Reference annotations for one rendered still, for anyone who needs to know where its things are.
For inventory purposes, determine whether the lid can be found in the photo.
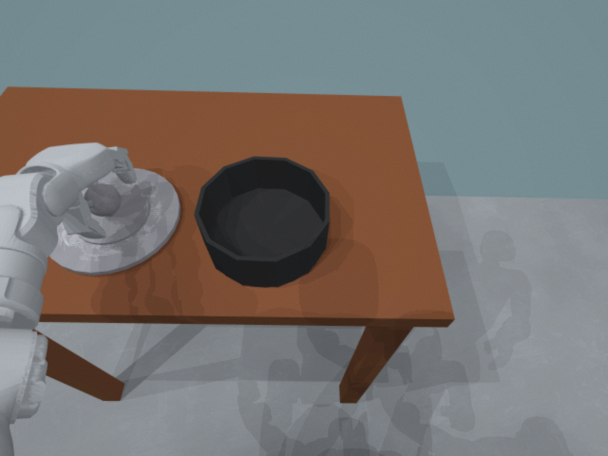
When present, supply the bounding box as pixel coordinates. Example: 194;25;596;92
50;168;181;276

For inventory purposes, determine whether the robot left forearm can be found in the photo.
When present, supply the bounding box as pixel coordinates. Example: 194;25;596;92
0;161;79;330

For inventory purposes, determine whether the left robot upper arm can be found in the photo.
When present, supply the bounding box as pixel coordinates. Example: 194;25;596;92
0;328;48;456

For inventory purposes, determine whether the left robot hand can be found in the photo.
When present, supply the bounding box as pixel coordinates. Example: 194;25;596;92
26;142;137;238

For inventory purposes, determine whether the knob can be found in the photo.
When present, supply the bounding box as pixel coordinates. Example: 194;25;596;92
84;183;121;217

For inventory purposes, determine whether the table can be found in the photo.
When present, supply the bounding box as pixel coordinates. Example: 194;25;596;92
0;86;455;403

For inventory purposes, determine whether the pot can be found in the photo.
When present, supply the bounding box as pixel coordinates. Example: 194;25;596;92
194;157;330;288

